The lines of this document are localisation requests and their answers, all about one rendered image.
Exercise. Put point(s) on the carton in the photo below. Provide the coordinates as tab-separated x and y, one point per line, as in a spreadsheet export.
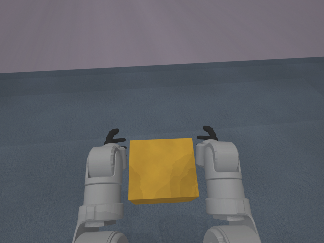
162	171

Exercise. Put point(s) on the robot left upper arm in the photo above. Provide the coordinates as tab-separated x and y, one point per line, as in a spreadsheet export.
102	237

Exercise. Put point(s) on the right robot hand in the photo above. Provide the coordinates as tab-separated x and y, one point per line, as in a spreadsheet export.
210	132

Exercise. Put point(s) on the robot right upper arm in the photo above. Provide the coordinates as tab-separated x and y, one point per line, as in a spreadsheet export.
231	234

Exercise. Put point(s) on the left robot hand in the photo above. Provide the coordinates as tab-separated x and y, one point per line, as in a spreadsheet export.
109	138

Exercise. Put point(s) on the left robot forearm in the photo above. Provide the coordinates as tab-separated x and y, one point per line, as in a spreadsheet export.
102	204

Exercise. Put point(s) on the right robot forearm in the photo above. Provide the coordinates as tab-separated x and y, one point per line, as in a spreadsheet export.
226	199

